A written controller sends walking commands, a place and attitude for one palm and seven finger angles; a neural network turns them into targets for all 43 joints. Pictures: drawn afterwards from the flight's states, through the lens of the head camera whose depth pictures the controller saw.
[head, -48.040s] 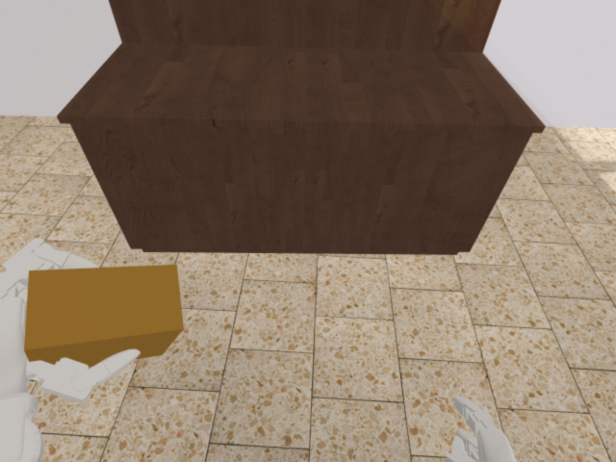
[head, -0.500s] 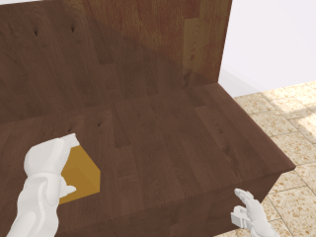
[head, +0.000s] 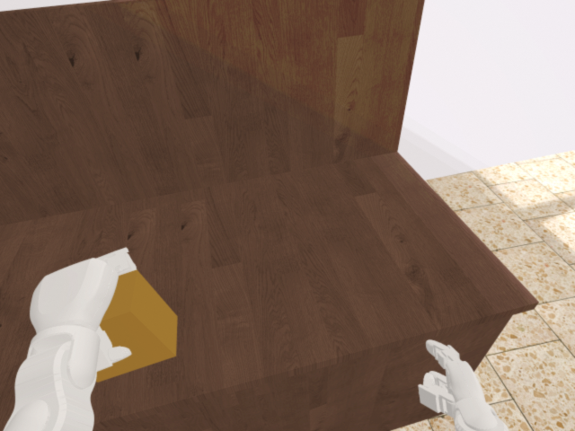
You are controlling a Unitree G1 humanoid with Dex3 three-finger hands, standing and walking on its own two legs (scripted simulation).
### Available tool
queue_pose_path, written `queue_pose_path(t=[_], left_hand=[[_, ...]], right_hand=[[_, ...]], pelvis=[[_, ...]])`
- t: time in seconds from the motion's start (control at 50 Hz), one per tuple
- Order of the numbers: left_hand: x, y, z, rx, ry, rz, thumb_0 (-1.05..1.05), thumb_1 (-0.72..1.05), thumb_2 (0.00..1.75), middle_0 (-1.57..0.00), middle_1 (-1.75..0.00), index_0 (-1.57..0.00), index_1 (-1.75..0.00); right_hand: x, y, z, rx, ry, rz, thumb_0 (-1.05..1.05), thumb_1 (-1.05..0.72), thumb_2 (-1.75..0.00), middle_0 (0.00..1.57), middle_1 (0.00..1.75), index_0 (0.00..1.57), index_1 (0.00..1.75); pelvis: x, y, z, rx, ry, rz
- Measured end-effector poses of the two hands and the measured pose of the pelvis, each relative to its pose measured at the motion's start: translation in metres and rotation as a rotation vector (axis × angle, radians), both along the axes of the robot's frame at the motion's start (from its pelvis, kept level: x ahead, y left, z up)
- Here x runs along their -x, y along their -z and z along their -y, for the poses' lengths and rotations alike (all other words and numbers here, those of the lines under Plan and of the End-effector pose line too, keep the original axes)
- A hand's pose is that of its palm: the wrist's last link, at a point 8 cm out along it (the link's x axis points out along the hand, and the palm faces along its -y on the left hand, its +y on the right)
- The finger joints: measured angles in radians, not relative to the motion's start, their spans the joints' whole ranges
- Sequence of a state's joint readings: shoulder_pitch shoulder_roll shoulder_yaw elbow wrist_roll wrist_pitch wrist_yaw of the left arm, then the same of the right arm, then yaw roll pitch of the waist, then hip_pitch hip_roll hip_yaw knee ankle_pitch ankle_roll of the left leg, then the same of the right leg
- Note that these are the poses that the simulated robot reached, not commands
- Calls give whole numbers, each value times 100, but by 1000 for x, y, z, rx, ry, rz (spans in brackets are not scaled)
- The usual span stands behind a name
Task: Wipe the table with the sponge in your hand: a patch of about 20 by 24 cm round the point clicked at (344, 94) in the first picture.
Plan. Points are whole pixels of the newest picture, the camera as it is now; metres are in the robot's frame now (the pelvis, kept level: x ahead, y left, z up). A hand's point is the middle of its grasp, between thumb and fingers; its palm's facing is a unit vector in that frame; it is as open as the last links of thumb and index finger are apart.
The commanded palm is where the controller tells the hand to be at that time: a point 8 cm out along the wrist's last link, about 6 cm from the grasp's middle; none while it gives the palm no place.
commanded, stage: bring the sponge back beside the body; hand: left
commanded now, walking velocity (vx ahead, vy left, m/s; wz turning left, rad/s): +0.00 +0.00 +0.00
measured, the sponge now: (124, 334) +0.20 +0.27 +0.05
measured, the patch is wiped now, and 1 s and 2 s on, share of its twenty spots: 1.00 1.00 1.00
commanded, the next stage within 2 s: step back with the hand held close in 0.58 s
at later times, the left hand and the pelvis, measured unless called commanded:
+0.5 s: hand (100, 322) +0.19 +0.28 +0.11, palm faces +0.11 -0.17 -0.98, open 10.4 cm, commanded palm +0.15 +0.27 +0.18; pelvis +0.00 +0.00 +0.00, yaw +0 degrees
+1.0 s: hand (113, 294) +0.20 +0.25 +0.16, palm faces +0.34 -0.87 -0.37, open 10.4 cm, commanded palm +0.15 +0.29 +0.17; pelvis -0.01 +0.01 -0.01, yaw +2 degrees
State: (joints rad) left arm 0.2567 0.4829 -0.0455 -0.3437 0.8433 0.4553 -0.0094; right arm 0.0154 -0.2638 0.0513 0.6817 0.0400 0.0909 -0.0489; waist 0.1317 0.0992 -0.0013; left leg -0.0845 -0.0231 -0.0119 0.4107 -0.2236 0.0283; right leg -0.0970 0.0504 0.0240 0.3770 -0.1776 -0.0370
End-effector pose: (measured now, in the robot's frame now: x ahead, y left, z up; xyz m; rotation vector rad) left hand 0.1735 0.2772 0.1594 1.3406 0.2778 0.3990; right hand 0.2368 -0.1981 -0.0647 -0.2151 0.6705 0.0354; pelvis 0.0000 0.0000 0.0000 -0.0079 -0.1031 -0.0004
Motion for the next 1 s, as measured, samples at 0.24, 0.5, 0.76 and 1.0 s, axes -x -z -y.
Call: queue_pose_path(t=[0.24,0.5,0.76,1.0], left_hand=[[14,-2,-2,-12,-6,-3,0,-54,105,-69,-131,-72,-131],[13,1,-1,-13,11,-13,0,-54,105,-70,-131,-72,-131],[7,1,-8,346,60,127,0,-54,105,-69,-131,-72,-131],[14,-10,-10,817,331,556,-1,-54,105,-69,-131,-72,-132]], right_hand=[[1,-1,1,-1,-10,14,1,-90,-90,20,30,19,29],[1,-1,0,6,-11,24,1,-90,-90,20,30,19,29],[4,-5,0,10,-9,44,1,-91,-90,20,30,20,30],[80,7,29,148,134,-54,1,-90,-90,20,30,21,30]], pelvis=[[2,0,2,1,-3,4],[2,0,3,1,-2,4],[2,1,2,8,-13,-20],[6,12,-8,19,-27,-131]])
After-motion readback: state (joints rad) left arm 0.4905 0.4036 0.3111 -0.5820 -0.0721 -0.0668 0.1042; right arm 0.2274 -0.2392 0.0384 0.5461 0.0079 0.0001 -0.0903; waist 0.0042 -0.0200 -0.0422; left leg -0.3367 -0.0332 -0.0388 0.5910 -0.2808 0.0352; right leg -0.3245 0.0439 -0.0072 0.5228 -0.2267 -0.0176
